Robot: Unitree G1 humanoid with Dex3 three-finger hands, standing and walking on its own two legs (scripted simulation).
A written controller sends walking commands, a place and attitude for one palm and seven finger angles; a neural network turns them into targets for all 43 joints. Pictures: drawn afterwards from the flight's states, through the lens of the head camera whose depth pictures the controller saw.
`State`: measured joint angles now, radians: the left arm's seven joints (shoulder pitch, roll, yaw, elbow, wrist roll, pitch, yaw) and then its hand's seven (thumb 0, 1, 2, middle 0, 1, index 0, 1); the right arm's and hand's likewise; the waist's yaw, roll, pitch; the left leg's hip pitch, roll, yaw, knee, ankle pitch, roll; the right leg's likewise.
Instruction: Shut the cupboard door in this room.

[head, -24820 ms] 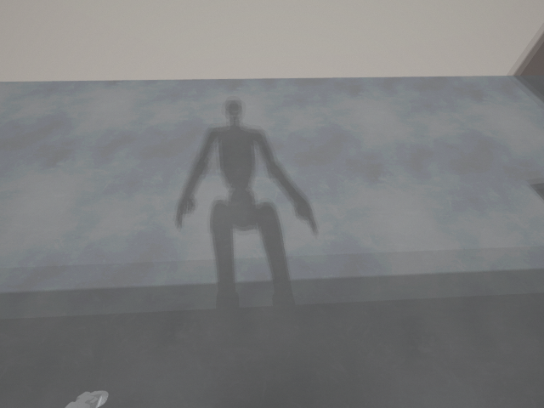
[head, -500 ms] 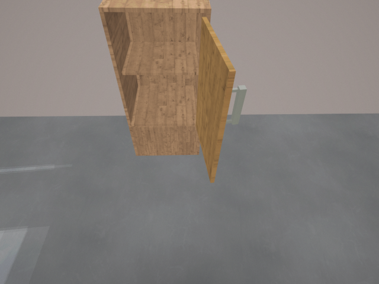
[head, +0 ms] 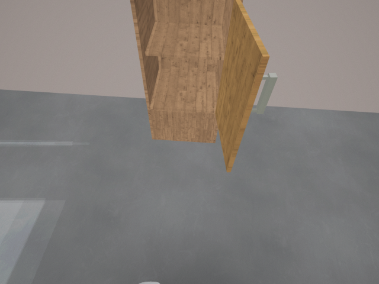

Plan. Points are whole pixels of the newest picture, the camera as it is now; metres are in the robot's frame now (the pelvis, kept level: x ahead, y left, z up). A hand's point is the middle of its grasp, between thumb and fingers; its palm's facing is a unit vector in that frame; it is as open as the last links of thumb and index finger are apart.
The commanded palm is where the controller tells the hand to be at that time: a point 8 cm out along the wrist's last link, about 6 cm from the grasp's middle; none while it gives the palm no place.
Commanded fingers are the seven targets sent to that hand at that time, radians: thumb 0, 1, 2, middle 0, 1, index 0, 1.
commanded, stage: stand and wait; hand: left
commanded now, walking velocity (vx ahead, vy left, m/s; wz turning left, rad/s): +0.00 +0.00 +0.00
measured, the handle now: (259, 95) +0.68 -0.19 -0.02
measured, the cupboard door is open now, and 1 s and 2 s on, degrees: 97 97 97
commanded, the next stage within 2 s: turn or walk to find it in 0.30 s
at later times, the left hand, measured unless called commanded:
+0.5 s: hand out of the picture -0.04 +0.14 -0.16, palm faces +0.15 -0.97 -0.20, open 7.3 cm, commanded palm none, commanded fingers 0.00 0.90 0.90 -0.20 -0.30 -0.20 -0.30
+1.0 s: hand out of the picture -0.06 +0.19 -0.16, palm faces +0.12 -0.98 -0.18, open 7.4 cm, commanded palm none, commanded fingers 0.00 0.90 0.90 -0.20 -0.30 -0.20 -0.30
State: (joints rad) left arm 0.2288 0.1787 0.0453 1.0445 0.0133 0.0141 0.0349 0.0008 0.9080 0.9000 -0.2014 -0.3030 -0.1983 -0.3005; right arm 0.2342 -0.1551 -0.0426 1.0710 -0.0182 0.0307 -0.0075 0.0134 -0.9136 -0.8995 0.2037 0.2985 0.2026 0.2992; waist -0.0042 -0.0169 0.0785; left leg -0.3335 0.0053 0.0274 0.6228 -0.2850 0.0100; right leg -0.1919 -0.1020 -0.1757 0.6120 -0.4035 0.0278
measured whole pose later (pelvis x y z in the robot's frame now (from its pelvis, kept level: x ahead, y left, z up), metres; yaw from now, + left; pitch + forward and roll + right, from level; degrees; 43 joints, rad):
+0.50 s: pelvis -0.02 -0.03 +0.01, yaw +7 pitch -1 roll +2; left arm 0.28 0.14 0.00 1.08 0.02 -0.02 0.02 0.00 0.91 0.90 -0.20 -0.30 -0.20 -0.30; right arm 0.15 -0.21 -0.04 1.07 0.00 0.04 -0.02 0.01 -0.91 -0.90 0.20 0.30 0.20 0.30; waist 0.03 0.00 0.08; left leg -0.27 0.03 0.04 0.67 -0.41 -0.04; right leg -0.16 -0.06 -0.13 0.53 -0.35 -0.02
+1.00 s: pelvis -0.04 +0.01 +0.02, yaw +6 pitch -2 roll +0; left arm 0.26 0.19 -0.01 1.14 0.01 -0.01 0.02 0.00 0.91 0.90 -0.20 -0.30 -0.20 -0.30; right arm 0.23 -0.17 -0.01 1.14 0.00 -0.01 -0.02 0.01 -0.92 -0.90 0.20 0.30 0.20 0.30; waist 0.01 -0.03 0.05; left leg -0.13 0.00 0.10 0.39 -0.22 0.03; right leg -0.09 -0.08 -0.11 0.37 -0.24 0.04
